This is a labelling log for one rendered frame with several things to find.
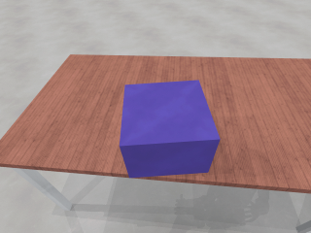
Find table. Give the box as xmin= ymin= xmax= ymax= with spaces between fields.
xmin=0 ymin=54 xmax=311 ymax=233

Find carton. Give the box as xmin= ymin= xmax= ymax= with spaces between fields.
xmin=120 ymin=80 xmax=220 ymax=179

